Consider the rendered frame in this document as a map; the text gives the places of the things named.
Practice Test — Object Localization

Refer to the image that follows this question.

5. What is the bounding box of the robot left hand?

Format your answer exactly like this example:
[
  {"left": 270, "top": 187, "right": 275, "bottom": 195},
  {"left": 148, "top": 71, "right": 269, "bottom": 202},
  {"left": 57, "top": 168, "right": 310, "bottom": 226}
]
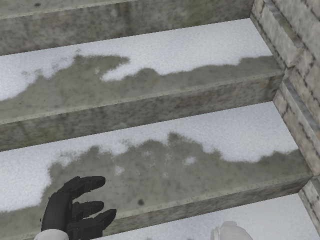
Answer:
[{"left": 40, "top": 176, "right": 117, "bottom": 240}]

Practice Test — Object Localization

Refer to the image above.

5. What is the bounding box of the robot right shin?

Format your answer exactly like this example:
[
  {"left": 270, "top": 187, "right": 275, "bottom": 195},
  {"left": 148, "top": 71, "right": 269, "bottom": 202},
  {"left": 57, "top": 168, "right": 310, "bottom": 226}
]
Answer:
[{"left": 220, "top": 220, "right": 237, "bottom": 229}]

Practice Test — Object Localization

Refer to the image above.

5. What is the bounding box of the left robot forearm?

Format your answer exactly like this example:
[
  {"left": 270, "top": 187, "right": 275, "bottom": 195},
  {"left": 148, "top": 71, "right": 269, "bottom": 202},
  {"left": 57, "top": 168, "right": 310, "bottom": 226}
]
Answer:
[{"left": 34, "top": 229, "right": 69, "bottom": 240}]

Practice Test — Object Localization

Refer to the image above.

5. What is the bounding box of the right robot thigh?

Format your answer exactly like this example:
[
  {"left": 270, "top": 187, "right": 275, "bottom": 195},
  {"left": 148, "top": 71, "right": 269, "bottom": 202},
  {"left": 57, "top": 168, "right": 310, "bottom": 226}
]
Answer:
[{"left": 210, "top": 225, "right": 253, "bottom": 240}]

